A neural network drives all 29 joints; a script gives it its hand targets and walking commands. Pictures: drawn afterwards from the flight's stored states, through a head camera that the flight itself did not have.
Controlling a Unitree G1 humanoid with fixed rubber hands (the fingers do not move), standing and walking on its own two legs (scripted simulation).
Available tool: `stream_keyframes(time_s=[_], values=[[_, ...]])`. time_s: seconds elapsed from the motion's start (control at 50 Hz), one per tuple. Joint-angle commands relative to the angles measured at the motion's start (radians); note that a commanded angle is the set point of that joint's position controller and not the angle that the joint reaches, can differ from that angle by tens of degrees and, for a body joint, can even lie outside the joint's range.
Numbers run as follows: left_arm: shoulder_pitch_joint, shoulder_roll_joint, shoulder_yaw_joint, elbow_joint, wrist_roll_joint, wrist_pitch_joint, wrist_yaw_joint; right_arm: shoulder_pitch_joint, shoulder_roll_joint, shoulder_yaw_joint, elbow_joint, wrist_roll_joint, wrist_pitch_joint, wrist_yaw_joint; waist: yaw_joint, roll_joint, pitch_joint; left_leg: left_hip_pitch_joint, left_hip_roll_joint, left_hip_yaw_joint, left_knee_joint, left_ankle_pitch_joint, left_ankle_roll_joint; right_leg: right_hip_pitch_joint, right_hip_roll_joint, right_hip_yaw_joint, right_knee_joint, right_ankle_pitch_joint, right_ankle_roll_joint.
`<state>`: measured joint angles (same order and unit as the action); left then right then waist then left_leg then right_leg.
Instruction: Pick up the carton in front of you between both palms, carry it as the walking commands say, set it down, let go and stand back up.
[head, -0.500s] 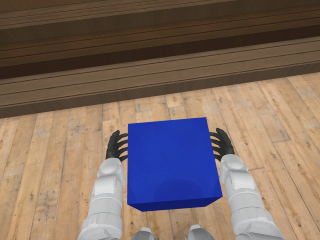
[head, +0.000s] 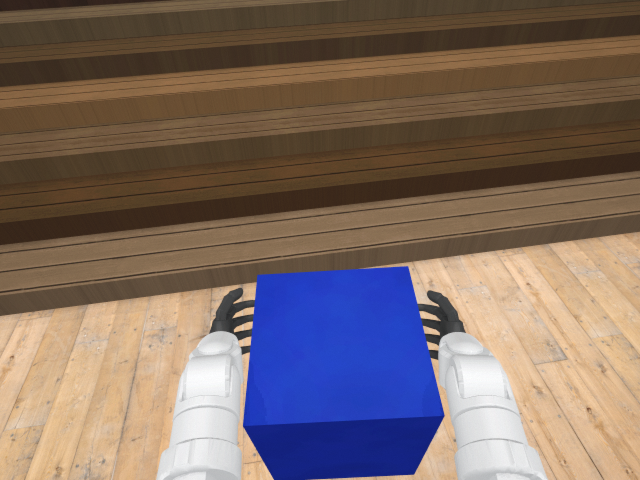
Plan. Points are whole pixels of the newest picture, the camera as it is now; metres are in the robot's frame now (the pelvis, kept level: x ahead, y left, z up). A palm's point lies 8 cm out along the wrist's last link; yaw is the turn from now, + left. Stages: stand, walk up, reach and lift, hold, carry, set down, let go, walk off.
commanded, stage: reach and lift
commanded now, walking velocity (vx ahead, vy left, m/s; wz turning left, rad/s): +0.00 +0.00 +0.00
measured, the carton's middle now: (338, 378) +0.28 +0.00 -0.06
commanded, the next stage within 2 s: hold in 0.84 s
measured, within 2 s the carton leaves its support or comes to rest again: neither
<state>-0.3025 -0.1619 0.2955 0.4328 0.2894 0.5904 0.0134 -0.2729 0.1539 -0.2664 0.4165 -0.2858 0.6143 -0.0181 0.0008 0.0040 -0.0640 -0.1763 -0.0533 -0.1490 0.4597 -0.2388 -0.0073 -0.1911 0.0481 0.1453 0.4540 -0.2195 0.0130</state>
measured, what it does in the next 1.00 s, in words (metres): stands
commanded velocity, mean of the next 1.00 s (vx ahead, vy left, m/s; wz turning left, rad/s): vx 0.00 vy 0.00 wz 0.00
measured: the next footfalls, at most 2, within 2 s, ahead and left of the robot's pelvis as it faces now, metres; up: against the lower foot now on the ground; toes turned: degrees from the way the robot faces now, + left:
right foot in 1.60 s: +0.13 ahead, -0.09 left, +0.00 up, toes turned -8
left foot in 1.90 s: +0.37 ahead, +0.14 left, +0.00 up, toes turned +12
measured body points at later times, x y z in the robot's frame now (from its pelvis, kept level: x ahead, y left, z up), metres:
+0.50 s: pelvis +0.00 +0.00 +0.00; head -0.03 -0.01 +0.45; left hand +0.31 +0.15 +0.03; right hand +0.31 -0.15 +0.02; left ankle +0.01 +0.13 -0.74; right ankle +0.02 -0.13 -0.74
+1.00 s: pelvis +0.01 +0.00 +0.01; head -0.04 +0.00 +0.45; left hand +0.31 +0.15 +0.05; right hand +0.30 -0.15 +0.05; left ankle +0.01 +0.13 -0.74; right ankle +0.02 -0.13 -0.74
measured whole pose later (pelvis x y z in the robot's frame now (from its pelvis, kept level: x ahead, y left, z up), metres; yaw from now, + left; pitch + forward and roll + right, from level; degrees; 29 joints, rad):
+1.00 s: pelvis +0.01 +0.00 +0.01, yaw +0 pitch -6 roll +0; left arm -0.26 -0.15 0.22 0.25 0.26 0.72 0.01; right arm -0.23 0.15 -0.19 0.23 -0.26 0.75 -0.02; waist 0.00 0.00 -0.03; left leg -0.04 -0.04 -0.14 0.35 -0.20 -0.01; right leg -0.06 0.04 0.14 0.34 -0.18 0.01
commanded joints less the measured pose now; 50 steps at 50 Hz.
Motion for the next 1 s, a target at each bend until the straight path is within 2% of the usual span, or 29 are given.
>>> stream_keyframes(time_s=[0.0,0.22,0.62,0.8,0.9,0.98], values=[[-0.485,-0.988,-0.516,0.045,-0.214,-0.002,-0.27,-0.591,0.955,0.521,-0.032,0.236,-0.038,0.27,0.002,0.008,-0.152,-0.007,-0.024,0.068,-0.084,0.062,-0.001,0.07,0.033,-0.074,-0.064,0.044,-0.013],[-0.531,-0.987,-0.517,0.049,-0.209,0.004,-0.275,-0.633,0.963,0.524,-0.028,0.228,-0.029,0.269,0.001,-0.003,-0.192,0.022,-0.027,0.077,-0.093,0.063,0.0,0.105,0.035,-0.077,-0.073,0.052,-0.006],[-0.4,-0.951,-0.559,-0.071,-0.239,0.05,-0.271,-0.5,0.947,0.572,-0.154,0.266,0.021,0.254,0.003,-0.006,-0.202,0.112,-0.041,0.072,-0.12,0.262,-0.012,0.188,0.043,-0.066,-0.112,0.251,0.008],[-0.39,-0.955,-0.571,-0.101,-0.249,0.074,-0.269,-0.498,0.936,0.579,-0.187,0.275,0.043,0.256,0.001,-0.001,-0.185,0.124,-0.041,0.069,-0.13,0.267,-0.014,0.189,0.045,-0.067,-0.12,0.242,0.005],[-0.393,-0.971,-0.64,-0.188,-0.293,0.102,-0.261,-0.509,0.939,0.647,-0.276,0.316,0.069,0.255,0.002,0.002,-0.232,0.17,-0.038,0.06,-0.136,0.333,-0.019,0.225,0.048,-0.064,-0.128,0.292,0.006],[-0.368,-0.929,-0.593,-0.162,-0.267,0.144,-0.252,-0.484,0.892,0.603,-0.248,0.29,0.109,0.249,0.002,0.001,-0.134,0.142,-0.036,0.068,-0.16,0.239,-0.019,0.2,0.046,-0.067,-0.149,0.199,0.002]])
